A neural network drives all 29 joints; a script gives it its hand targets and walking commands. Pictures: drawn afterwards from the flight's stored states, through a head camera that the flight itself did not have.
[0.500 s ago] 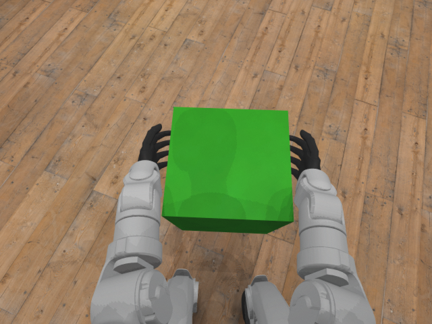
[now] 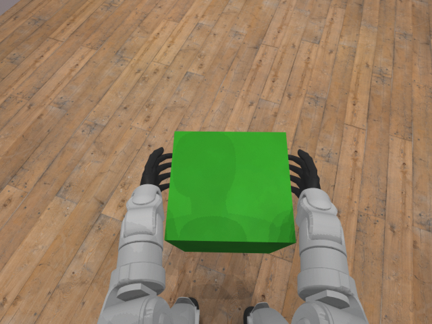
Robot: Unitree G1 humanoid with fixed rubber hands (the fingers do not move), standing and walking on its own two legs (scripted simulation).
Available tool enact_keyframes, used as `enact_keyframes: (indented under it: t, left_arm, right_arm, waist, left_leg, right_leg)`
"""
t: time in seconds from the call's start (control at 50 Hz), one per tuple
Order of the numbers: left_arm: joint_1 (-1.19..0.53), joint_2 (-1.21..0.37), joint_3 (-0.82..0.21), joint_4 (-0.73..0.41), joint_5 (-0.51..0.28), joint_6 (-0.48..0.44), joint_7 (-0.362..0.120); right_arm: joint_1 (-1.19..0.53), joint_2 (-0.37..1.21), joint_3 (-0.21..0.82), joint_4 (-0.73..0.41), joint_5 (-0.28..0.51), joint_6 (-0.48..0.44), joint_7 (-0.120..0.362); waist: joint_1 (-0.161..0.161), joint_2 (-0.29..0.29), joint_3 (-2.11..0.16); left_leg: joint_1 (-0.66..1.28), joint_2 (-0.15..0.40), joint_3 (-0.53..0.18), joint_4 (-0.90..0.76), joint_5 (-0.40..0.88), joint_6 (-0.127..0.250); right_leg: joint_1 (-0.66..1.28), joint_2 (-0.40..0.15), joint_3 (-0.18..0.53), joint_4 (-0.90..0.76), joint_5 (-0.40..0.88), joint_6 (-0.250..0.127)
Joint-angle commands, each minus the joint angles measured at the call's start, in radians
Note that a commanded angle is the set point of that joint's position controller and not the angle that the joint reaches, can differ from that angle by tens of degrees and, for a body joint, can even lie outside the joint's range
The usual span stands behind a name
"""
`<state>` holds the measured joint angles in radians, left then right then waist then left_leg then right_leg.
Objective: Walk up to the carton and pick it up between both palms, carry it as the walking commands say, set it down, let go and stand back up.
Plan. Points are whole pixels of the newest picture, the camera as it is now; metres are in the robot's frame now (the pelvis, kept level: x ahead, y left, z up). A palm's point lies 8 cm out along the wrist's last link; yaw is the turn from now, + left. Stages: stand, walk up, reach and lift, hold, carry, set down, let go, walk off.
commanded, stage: reach and lift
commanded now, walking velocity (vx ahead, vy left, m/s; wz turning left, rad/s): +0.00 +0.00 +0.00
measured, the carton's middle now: (228, 200) +0.37 -0.01 -0.09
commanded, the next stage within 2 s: none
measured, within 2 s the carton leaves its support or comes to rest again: neither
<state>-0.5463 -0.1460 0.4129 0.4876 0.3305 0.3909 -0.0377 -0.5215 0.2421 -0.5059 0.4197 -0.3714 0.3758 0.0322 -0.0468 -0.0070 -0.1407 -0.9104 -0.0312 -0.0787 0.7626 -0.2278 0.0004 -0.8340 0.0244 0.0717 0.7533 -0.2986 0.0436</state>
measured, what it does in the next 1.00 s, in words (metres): stands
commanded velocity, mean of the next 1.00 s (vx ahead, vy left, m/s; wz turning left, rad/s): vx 0.00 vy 0.00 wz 0.00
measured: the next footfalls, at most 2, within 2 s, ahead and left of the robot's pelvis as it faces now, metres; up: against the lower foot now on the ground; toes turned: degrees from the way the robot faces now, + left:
none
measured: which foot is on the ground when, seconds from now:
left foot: down 0.00-1.00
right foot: down 0.00-1.00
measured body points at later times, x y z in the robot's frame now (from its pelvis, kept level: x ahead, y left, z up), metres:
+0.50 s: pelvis +0.02 +0.00 +0.04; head +0.06 +0.02 +0.49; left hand +0.37 +0.14 +0.04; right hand +0.36 -0.16 +0.06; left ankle +0.07 +0.11 -0.70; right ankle +0.03 -0.15 -0.70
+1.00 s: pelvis +0.02 -0.01 +0.05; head -0.02 +0.00 +0.49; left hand +0.35 +0.13 +0.10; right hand +0.34 -0.18 +0.12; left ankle +0.07 +0.11 -0.70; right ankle +0.03 -0.15 -0.70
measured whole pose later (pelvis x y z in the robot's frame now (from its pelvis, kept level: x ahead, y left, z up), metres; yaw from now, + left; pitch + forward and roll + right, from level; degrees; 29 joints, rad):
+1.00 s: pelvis +0.02 -0.01 +0.05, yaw +0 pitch -6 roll +0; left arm -0.38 -0.15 0.28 0.31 0.32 0.72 -0.02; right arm -0.40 0.20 -0.33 0.29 -0.31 0.72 0.00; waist -0.05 -0.02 -0.01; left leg -0.13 -0.01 -0.06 0.38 -0.15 0.00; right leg -0.06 0.01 0.09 0.36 -0.20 0.03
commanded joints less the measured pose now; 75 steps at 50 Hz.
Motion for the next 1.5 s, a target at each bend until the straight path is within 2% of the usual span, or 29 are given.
enact_keyframes:
  t: [0.0,0.06,0.12,0.14,0.18,0.26,0.28,0.42,0.46,0.48,0.52,0.54,0.58,0.66,0.68,0.8,0.84,0.9,0.92,0.94,0.96,1.04,1.06,1.14,1.26,1.3,1.36,1.44,1.48]
  left_arm:
    - [-0.486,-0.976,-0.521,0.159,-0.129,0.001,-0.25]
    - [-0.489,-0.983,-0.55,0.111,-0.138,0.01,-0.259]
    - [-0.501,-0.984,-0.567,0.074,-0.152,0.016,-0.261]
    - [-0.465,-0.99,-0.576,0.089,-0.158,0.025,-0.268]
    - [-0.484,-0.99,-0.608,0.023,-0.181,0.025,-0.265]
    - [-0.477,-0.964,-0.607,0.017,-0.177,0.05,-0.268]
    - [-0.452,-0.964,-0.607,0.033,-0.182,0.057,-0.269]
    - [-0.353,-0.947,-0.62,-0.012,-0.204,0.103,-0.26]
    - [-0.305,-0.946,-0.597,0.0,-0.195,0.115,-0.259]
    - [-0.297,-0.949,-0.621,-0.014,-0.212,0.114,-0.254]
    - [-0.315,-0.954,-0.668,-0.089,-0.236,0.127,-0.25]
    - [-0.296,-0.944,-0.676,-0.106,-0.249,0.128,-0.247]
    - [-0.313,-0.907,-0.67,-0.127,-0.236,0.144,-0.242]
    - [-0.292,-0.945,-0.733,-0.174,-0.29,0.181,-0.245]
    - [-0.303,-0.916,-0.709,-0.169,-0.27,0.196,-0.244]
    - [-0.353,-0.868,-0.657,-0.157,-0.253,0.256,-0.241]
    - [-0.382,-0.89,-0.693,-0.213,-0.288,0.264,-0.244]
    - [-0.349,-0.925,-0.666,-0.157,-0.284,0.293,-0.241]
    - [-0.373,-0.905,-0.685,-0.222,-0.293,0.296,-0.236]
    - [-0.379,-0.894,-0.675,-0.195,-0.283,0.306,-0.236]
    - [-0.405,-0.905,-0.682,-0.221,-0.295,0.307,-0.235]
    - [-0.353,-0.885,-0.592,-0.123,-0.252,0.332,-0.233]
    - [-0.389,-0.875,-0.606,-0.168,-0.248,0.33,-0.23]
    - [-0.378,-0.92,-0.645,-0.204,-0.28,0.317,-0.226]
    - [-0.366,-0.928,-0.674,-0.247,-0.287,0.32,-0.209]
    - [-0.336,-0.927,-0.676,-0.237,-0.283,0.322,-0.202]
    - [-0.357,-0.922,-0.686,-0.27,-0.287,0.325,-0.205]
    - [-0.345,-0.924,-0.656,-0.221,-0.274,0.329,-0.211]
    - [-0.356,-0.902,-0.636,-0.222,-0.265,0.324,-0.211]
  right_arm:
    - [-0.492,0.909,0.582,0.155,0.139,0.024,0.256]
    - [-0.506,0.922,0.613,0.135,0.16,0.04,0.261]
    - [-0.446,0.931,0.591,0.178,0.152,0.055,0.26]
    - [-0.463,0.937,0.632,0.118,0.175,0.054,0.263]
    - [-0.447,0.95,0.644,0.113,0.184,0.061,0.259]
    - [-0.394,0.941,0.637,0.13,0.186,0.081,0.254]
    - [-0.407,0.94,0.626,0.128,0.184,0.087,0.249]
    - [-0.284,0.91,0.645,0.09,0.203,0.129,0.234]
    - [-0.294,0.889,0.652,0.052,0.214,0.135,0.231]
    - [-0.309,0.912,0.657,0.044,0.229,0.136,0.23]
    - [-0.247,0.916,0.69,0.027,0.252,0.154,0.227]
    - [-0.244,0.927,0.698,0.018,0.25,0.164,0.225]
    - [-0.237,0.915,0.681,0.023,0.261,0.177,0.221]
    - [-0.239,0.93,0.742,-0.054,0.287,0.215,0.209]
    - [-0.225,0.906,0.706,-0.026,0.271,0.23,0.209]
    - [-0.272,0.905,0.668,0.001,0.275,0.301,0.207]
    - [-0.299,0.929,0.717,-0.06,0.306,0.314,0.205]
    - [-0.375,0.893,0.742,-0.127,0.317,0.33,0.204]
    - [-0.34,0.924,0.741,-0.1,0.334,0.342,0.205]
    - [-0.308,0.886,0.702,-0.072,0.306,0.351,0.203]
    - [-0.31,0.888,0.704,-0.067,0.307,0.358,0.205]
    - [-0.345,0.835,0.64,-0.026,0.268,0.373,0.208]
    - [-0.301,0.857,0.63,-0.011,0.269,0.37,0.209]
    - [-0.328,0.862,0.676,-0.062,0.289,0.359,0.212]
    - [-0.318,0.842,0.713,-0.089,0.307,0.348,0.221]
    - [-0.282,0.832,0.709,-0.078,0.295,0.343,0.221]
    - [-0.262,0.832,0.712,-0.089,0.294,0.347,0.22]
    - [-0.318,0.833,0.691,-0.083,0.282,0.347,0.216]
    - [-0.308,0.834,0.692,-0.065,0.289,0.346,0.221]
  waist:
    - [0.004,0.055,-0.43]
    - [0.008,0.04,-0.444]
    - [-0.008,0.046,-0.397]
    - [0.011,0.036,-0.437]
    - [0.008,0.018,-0.444]
    - [0.007,0.058,-0.4]
    - [-0.009,0.015,-0.363]
    - [-0.003,0.052,-0.338]
    - [0.011,0.048,-0.297]
    - [-0.006,0.01,-0.346]
    - [0.004,0.059,-0.319]
    - [-0.004,-0.011,-0.321]
    - [0.0,0.04,-0.262]
    - [-0.014,-0.013,-0.257]
    - [-0.017,0.033,-0.205]
    - [-0.007,0.009,-0.045]
    - [0.0,-0.006,-0.069]
    - [0.009,-0.016,-0.064]
    - [0.023,0.017,-0.106]
    - [-0.008,0.006,-0.057]
    - [-0.003,0.019,-0.065]
    - [-0.006,-0.041,0.018]
    - [-0.004,0.027,0.004]
    - [0.008,-0.011,-0.087]
    - [0.026,0.045,-0.082]
    - [0.021,0.008,-0.076]
    - [0.021,0.045,-0.077]
    - [0.017,-0.026,-0.057]
    - [0.039,0.02,-0.048]
  left_leg:
    - [0.463,-0.079,0.033,-0.114,0.107,-0.009]
    - [0.532,-0.075,0.03,-0.153,0.049,-0.002]
    - [0.564,-0.074,0.029,-0.175,0.086,-0.006]
    - [0.597,-0.074,0.032,-0.185,0.139,-0.003]
    - [0.629,-0.07,0.023,-0.2,0.138,-0.004]
    - [0.656,-0.074,0.031,-0.235,0.147,-0.007]
    - [0.649,-0.067,0.02,-0.244,0.107,0.0]
    - [0.754,-0.069,0.014,-0.308,0.302,-0.016]
    - [0.763,-0.074,0.016,-0.323,0.302,-0.015]
    - [0.815,-0.064,0.001,-0.328,0.31,-0.011]
    - [0.818,-0.07,0.013,-0.344,0.297,-0.016]
    - [0.839,-0.066,0.002,-0.35,0.327,-0.01]
    - [0.841,-0.068,0.012,-0.358,0.291,-0.009]
    - [0.912,-0.067,0.015,-0.379,0.268,-0.006]
    - [0.888,-0.065,0.015,-0.388,0.22,-0.011]
    - [0.889,-0.055,0.026,-0.428,0.064,0.007]
    - [0.91,-0.059,0.026,-0.422,0.11,0.012]
    - [0.93,-0.058,0.025,-0.425,0.1,0.01]
    - [0.947,-0.055,0.025,-0.428,0.112,0.011]
    - [0.936,-0.051,0.021,-0.44,0.117,0.005]
    - [0.944,-0.052,0.028,-0.438,0.11,0.001]
    - [0.931,-0.046,0.019,-0.461,0.05,0.008]
    - [0.928,-0.057,0.032,-0.455,0.06,0.002]
    - [0.967,-0.048,0.02,-0.442,0.164,-0.003]
    - [0.941,-0.049,0.023,-0.44,0.174,-0.015]
    - [0.96,-0.051,0.02,-0.438,0.254,-0.022]
    - [0.961,-0.057,0.028,-0.445,0.173,-0.022]
    - [0.957,-0.051,0.023,-0.448,0.103,-0.008]
    - [0.949,-0.055,0.03,-0.452,0.136,-0.014]
  right_leg:
    - [0.217,0.09,-0.044,-0.112,0.135,-0.042]
    - [0.273,0.089,-0.042,-0.154,0.077,-0.037]
    - [0.283,0.089,-0.036,-0.184,0.111,-0.044]
    - [0.345,0.088,-0.036,-0.195,0.172,-0.042]
    - [0.376,0.088,-0.037,-0.207,0.165,-0.042]
    - [0.42,0.078,-0.026,-0.243,0.188,-0.046]
    - [0.423,0.076,-0.027,-0.252,0.153,-0.037]
    - [0.554,0.08,-0.015,-0.314,0.348,-0.044]
    - [0.566,0.075,-0.019,-0.335,0.345,-0.043]
    - [0.582,0.081,-0.017,-0.338,0.342,-0.037]
    - [0.633,0.074,-0.009,-0.352,0.348,-0.041]
    - [0.65,0.082,-0.016,-0.359,0.377,-0.031]
    - [0.627,0.07,-0.007,-0.373,0.349,-0.032]
    - [0.681,0.075,-0.011,-0.404,0.331,-0.026]
    - [0.671,0.07,-0.011,-0.408,0.286,-0.032]
    - [0.665,0.055,-0.009,-0.46,0.122,-0.027]
    - [0.701,0.047,0.006,-0.47,0.168,-0.022]
    - [0.716,0.05,0.005,-0.472,0.15,-0.027]
    - [0.734,0.052,0.003,-0.466,0.159,-0.027]
    - [0.726,0.054,-0.003,-0.472,0.175,-0.027]
    - [0.724,0.054,-0.002,-0.479,0.162,-0.03]
    - [0.708,0.053,-0.007,-0.497,0.098,-0.026]
    - [0.729,0.049,-0.001,-0.497,0.116,-0.033]
    - [0.765,0.064,-0.006,-0.471,0.216,-0.031]
    - [0.763,0.063,-0.002,-0.455,0.218,-0.04]
    - [0.764,0.068,-0.004,-0.461,0.285,-0.036]
    - [0.762,0.064,-0.005,-0.467,0.215,-0.039]
    - [0.729,0.062,-0.004,-0.482,0.13,-0.033]
    - [0.737,0.06,-0.005,-0.476,0.162,-0.034]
